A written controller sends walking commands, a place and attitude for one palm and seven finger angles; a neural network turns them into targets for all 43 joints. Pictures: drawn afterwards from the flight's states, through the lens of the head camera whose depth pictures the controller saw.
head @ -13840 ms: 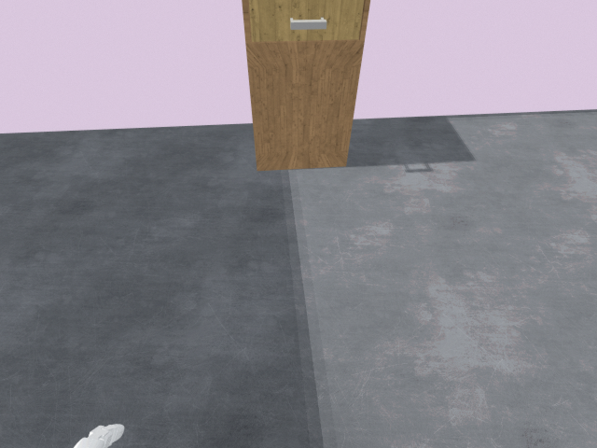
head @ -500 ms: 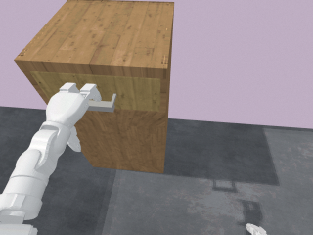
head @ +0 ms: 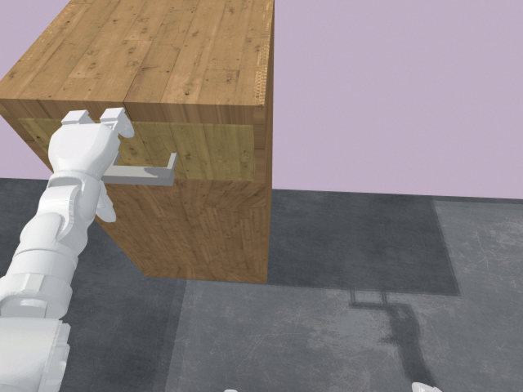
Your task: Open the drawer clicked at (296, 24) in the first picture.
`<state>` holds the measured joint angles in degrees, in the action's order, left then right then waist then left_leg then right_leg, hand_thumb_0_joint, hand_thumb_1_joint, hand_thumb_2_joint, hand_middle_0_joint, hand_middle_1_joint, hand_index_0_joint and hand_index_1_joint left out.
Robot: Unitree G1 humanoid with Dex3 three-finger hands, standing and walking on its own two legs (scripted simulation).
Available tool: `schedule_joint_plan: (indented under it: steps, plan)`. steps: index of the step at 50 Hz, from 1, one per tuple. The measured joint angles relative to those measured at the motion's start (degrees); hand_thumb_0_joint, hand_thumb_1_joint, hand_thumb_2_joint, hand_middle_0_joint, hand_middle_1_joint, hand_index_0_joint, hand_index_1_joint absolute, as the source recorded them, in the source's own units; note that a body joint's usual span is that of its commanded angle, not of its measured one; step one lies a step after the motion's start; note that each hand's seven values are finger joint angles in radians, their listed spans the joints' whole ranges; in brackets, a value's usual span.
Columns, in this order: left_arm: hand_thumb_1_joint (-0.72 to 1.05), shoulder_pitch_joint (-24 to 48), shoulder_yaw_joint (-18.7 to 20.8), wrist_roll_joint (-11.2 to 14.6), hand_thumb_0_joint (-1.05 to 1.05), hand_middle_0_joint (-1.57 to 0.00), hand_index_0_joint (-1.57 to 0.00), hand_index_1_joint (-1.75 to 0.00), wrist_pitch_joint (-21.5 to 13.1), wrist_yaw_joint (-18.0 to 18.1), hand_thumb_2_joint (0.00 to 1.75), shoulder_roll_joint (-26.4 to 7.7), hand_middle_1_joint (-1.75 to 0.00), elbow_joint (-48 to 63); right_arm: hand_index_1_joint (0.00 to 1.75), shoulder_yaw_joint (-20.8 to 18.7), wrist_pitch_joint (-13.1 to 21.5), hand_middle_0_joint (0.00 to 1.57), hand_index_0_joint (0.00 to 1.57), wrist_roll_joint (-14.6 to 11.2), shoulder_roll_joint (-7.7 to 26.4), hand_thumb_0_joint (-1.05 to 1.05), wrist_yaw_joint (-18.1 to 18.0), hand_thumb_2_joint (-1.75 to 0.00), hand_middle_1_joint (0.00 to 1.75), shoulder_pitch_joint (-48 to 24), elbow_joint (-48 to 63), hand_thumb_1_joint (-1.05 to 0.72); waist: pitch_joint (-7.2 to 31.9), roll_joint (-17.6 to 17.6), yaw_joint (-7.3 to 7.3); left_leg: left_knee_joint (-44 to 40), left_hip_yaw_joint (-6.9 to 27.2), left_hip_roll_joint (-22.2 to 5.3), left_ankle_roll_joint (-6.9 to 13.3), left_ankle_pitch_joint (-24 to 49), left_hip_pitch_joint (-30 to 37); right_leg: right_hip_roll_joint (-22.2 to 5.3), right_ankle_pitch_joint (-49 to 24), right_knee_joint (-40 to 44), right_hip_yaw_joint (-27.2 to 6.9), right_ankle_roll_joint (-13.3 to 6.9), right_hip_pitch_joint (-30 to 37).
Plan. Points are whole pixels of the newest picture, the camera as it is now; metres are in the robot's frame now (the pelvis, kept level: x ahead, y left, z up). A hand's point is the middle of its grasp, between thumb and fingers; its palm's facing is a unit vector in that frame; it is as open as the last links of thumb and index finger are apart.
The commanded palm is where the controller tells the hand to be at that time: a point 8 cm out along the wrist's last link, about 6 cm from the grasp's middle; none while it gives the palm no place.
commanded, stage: move the hooked fingers above the handle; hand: left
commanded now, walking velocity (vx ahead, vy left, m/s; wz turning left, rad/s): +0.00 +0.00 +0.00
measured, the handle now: (141, 166) +0.51 +0.26 -0.01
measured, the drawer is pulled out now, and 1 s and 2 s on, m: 0.00 0.00 0.00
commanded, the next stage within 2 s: none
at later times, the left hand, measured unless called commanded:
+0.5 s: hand (140, 161) +0.46 +0.23 +0.06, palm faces +0.06 +0.01 -1.00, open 13.7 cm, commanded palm +0.43 +0.27 +0.10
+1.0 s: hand (148, 154) +0.47 +0.21 +0.07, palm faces +0.15 -0.05 -0.99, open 13.7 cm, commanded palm +0.44 +0.27 +0.11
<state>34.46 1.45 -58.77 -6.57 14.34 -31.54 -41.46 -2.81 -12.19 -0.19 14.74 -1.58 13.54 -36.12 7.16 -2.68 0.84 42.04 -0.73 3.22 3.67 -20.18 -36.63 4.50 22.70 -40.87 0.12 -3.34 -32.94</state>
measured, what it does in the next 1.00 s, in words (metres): stands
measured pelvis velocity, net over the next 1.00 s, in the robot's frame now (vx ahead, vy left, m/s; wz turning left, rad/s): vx -0.02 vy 0.01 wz -0.02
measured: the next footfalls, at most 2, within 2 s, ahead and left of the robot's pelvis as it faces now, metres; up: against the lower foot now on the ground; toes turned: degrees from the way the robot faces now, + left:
none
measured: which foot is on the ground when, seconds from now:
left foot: down 0.00-1.00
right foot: down 0.00-1.00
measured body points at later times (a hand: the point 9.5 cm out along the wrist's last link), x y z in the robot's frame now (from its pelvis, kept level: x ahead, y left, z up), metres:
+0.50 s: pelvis -0.01 +0.00 +0.00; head +0.07 -0.02 +0.44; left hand +0.46 +0.22 +0.11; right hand +0.03 -0.26 -0.15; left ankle -0.01 +0.08 -0.71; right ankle -0.04 -0.09 -0.71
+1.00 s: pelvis -0.02 +0.01 -0.01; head +0.07 +0.01 +0.43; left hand +0.46 +0.21 +0.12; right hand +0.04 -0.27 -0.14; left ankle -0.01 +0.08 -0.71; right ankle -0.04 -0.09 -0.71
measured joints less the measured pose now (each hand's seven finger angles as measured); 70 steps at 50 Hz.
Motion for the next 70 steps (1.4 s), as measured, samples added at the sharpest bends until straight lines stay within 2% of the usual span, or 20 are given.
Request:
schedule_joint_plan:
  steps: [3,5,8,10,13,15,18,22,26,29,33,37,41,44,47,51,54,58,64,70]
  plan:
    - [-0.49,2.17,-2.4,0.23,0.0,-0.31,-0.31,-1.2,6.3,-3.07,0.3,-0.86,-1.2,-6.15,0.3,0.24,-1.03,0.2,0.2,-0.9,0.13,0.0,0.5,-0.9,0.3,1.31,-0.08,-0.91,0.33,-0.59,-0.01,-0.8,-0.01,-0.06,0.09,0.29,0.29,0.06,-0.38,0.93,-0.09,0.1,0.33]
    - [-0.49,2.15,-4.9,1.67,0.0,-0.31,-0.31,-1.2,7.49,-7.2,0.3,-0.73,-1.2,-7.29,0.3,0.34,-1.53,0.2,0.2,-1.13,0.05,0.0,0.23,-0.9,0.3,2.46,-0.15,-0.91,0.02,-0.64,0.2,-1.73,0.3,0.04,0.14,0.62,1.35,-0.03,-0.74,2.09,0.12,0.17,1.57]
    - [-0.49,1.27,-7.36,3.67,0.0,-0.31,-0.31,-1.2,3.23,-12.58,0.3,0.4,-1.2,-5.29,0.3,0.38,-1.54,0.2,0.2,-0.82,-0.18,0.0,-0.76,-0.9,0.3,3.77,-0.63,-0.91,-0.91,-0.04,0.77,-2.62,0.99,0.3,0.2,0.97,2.76,-0.23,-1.03,3.36,0.72,0.19,3.34]
    - [-0.49,0.94,-7.96,3.67,0.0,-0.31,-0.32,-1.2,-1.68,-13.65,0.3,1.31,-1.2,-2.94,0.3,0.26,-1.12,0.2,0.2,-0.52,-0.24,0.0,-1.39,-0.9,0.3,4.17,-1.02,-0.91,-1.32,0.5,1.35,-2.4,1.33,0.42,0.2,0.93,2.74,-0.31,-0.95,3.37,1.08,0.14,3.51]
    - [-0.49,1.9,-6.53,1.47,0.0,-0.32,-0.32,-1.2,-8.81,-10.59,0.3,1.96,-1.2,-0.87,0.3,-0.02,-0.35,0.2,0.2,-0.23,-0.07,0.0,-1.91,-0.9,0.3,4.05,-1.41,-0.91,-0.86,1.03,2.54,-0.55,1.23,0.27,0.16,0.3,0.48,-0.16,-0.43,1.66,1.13,0.09,1.28]
    - [-0.49,3.52,-3.76,-0.31,0.0,-0.32,-0.32,-1.2,-11.01,-6.21,0.3,1.5,-1.2,-1.02,0.3,-0.03,0.1,0.2,0.2,0.19,0.19,0.0,-1.92,-0.9,0.3,3.61,-1.37,-0.91,-0.14,1.05,3.54,1.4,0.77,0.03,0.17,-0.37,-2.16,0.04,0.15,-0.44,0.85,0.08,-1.54]
    - [-0.49,6.04,-1.26,-1.27,0.0,-0.38,-0.32,-1.2,-9.76,0.22,0.3,0.31,-1.24,-2.96,0.3,-0.13,0.02,0.2,0.2,0.81,0.64,0.0,-1.4,-0.9,0.3,3.34,-0.75,-0.91,0.6,0.31,4.21,3.71,-0.06,-0.35,0.23,-1.09,-5.6,0.34,0.74,-3.04,0.25,0.17,-5.31]
    - [-0.49,6.51,-2.64,-2.08,0.0,-0.45,-0.33,-1.23,-3.56,5.83,0.3,2.91,-1.3,-6.02,0.3,0.45,-2.09,0.2,0.2,0.5,1.1,0.0,-0.2,-0.9,0.3,3.43,-1.11,-0.91,1.57,-1.05,2.93,3.46,-1.34,-0.7,0.55,-0.85,-6.16,0.58,0.31,-3.36,-1.02,0.51,-6.48]
    - [-0.49,7.26,-2.12,-2.34,0.0,-0.41,-0.33,-1.24,6.01,3.78,0.3,2.42,-1.27,-13.89,0.3,2.23,-4.0,0.2,0.2,-1.13,-0.02,0.0,-0.75,-0.9,0.3,2.77,-1.4,-0.91,1.59,-1.02,3.1,0.45,-2.34,-0.98,0.41,0.48,-3.23,0.78,-1.03,-1.19,-2.23,0.54,-4.24]
    - [-0.49,6.94,-0.3,-1.06,0.01,-0.37,-0.33,-1.23,8.41,-1.03,0.3,-0.89,-1.25,-18.15,0.3,2.95,-3.63,0.2,0.2,-2.21,-1.25,0.0,-1.95,-0.9,0.3,3.29,-0.48,-0.91,0.85,-0.35,3.8,-1.76,-2.1,-1.22,0.12,1.51,-0.8,1.01,-2.18,1.21,-2.18,0.28,-1.73]
    - [-0.49,5.57,-2.79,0.48,0.0,-0.34,-0.32,-1.22,4.48,-8.01,0.3,-4.71,-1.22,-16.33,0.3,2.09,-1.37,0.2,0.2,-2.27,-1.49,0.0,-3.16,-0.9,0.3,5.69,0.32,-0.91,-0.31,0.51,3.55,-2.97,-0.1,-1.12,-0.22,2.29,1.08,1.01,-3.11,3.95,-0.36,-0.18,1.32]
    - [-0.49,5.15,-8.66,2.27,0.0,-0.33,-0.32,-1.21,-1.98,-10.6,0.3,-2.72,-1.21,-9.88,0.3,0.08,0.78,0.2,0.2,-1.4,0.18,0.0,-2.94,-0.9,0.3,7.16,-1.47,-0.91,-1.17,0.42,2.11,-1.97,2.16,-0.21,-0.13,2.12,1.19,0.31,-2.67,4.28,1.96,-0.09,2.68]
    - [-0.49,5.9,-8.91,2.22,0.0,-0.32,-0.32,-1.2,-9.26,-8.91,0.3,0.34,-1.2,-5.76,0.3,-0.58,1.7,0.2,0.2,-0.81,1.62,0.0,-2.56,-0.9,0.3,5.73,-2.53,-0.91,-1.17,0.87,2.49,0.34,2.39,0.37,0.21,1.35,-1.07,-0.23,-1.49,1.64,2.45,0.22,0.42]
    - [-0.49,7.41,-5.42,-0.06,0.0,-0.32,-0.32,-1.2,-10.95,-3.84,0.3,1.15,-1.2,-5.47,0.3,-0.35,1.96,0.2,0.2,-0.23,1.93,0.0,-1.97,-0.9,0.3,4.02,-1.85,-0.91,-0.17,1.26,3.93,2.58,1.49,0.27,0.36,0.55,-4.4,-0.23,-0.55,-1.33,1.8,0.31,-3.41]
    - [-0.49,9.51,-2.08,-1.88,0.0,-0.34,-0.32,-1.2,-7.59,2.23,0.3,0.14,-1.22,-7.31,0.3,0.13,1.53,0.2,0.2,0.44,1.8,0.0,-1.29,-0.9,0.3,2.84,-0.39,-0.91,0.48,0.76,5.03,4.51,0.44,-0.15,0.47,-0.22,-7.35,0.09,0.02,-3.61,0.92,0.42,-6.79]
    - [-0.49,10.1,-3.34,-3.18,0.0,-0.41,-0.35,-1.25,-2.91,6.6,0.3,2.22,-1.28,-9.07,0.3,0.84,-0.66,0.19,0.2,0.43,1.4,0.0,-0.14,-0.9,0.3,2.67,-0.39,-0.91,1.24,-0.81,3.61,4.61,-0.68,-0.59,0.76,-0.41,-7.87,0.44,-0.18,-3.85,-0.21,0.8,-7.68]
    - [-0.49,10.78,-3.54,-3.29,0.0,-0.39,-0.35,-1.28,3.63,4.64,0.3,3.09,-1.27,-13.19,0.3,2.15,-2.69,0.2,0.2,-0.53,0.23,0.0,-0.28,-0.9,0.3,2.26,-0.95,-0.91,1.55,-1.26,3.22,2.71,-1.53,-0.8,0.81,0.15,-5.69,0.59,-0.87,-2.39,-1.22,0.92,-5.97]
    - [-0.49,10.34,-1.75,-1.39,0.0,-0.36,-0.34,-1.26,8.73,-1.36,0.3,-0.05,-1.24,-19.74,0.3,3.65,-3.23,0.2,0.2,-2.12,-1.73,0.0,-1.54,-0.9,0.3,2.96,-0.12,-0.91,1.07,-0.9,4.0,-0.57,-1.96,-1.09,0.56,1.24,-1.95,0.85,-2.1,0.6,-1.94,0.75,-2.54]
    - [-0.49,7.23,-4.82,0.43,0.0,-0.33,-0.33,-1.22,1.59,-10.55,0.3,-4.92,-1.21,-16.43,0.3,2.47,-0.23,0.2,0.21,-2.06,-1.78,0.0,-3.07,-0.9,0.3,6.81,0.48,-0.91,-0.82,0.43,3.68,-1.61,0.47,-0.86,0.17,1.78,-0.15,0.79,-2.73,3.4,0.3,0.17,0.65]
    - [-0.49,5.6,-6.85,1.63,0.0,-0.32,-0.32,-1.21,-9.61,-10.17,0.3,-1.98,-1.2,-6.47,0.3,-0.48,1.5,0.2,0.2,-0.66,1.21,0.0,-2.89,-0.9,0.3,7.58,-2.5,-0.91,-1.07,0.69,2.74,1.43,2.15,0.08,0.44,0.5,-2.68,0.05,-1.11,1.24,2.21,0.44,-0.94]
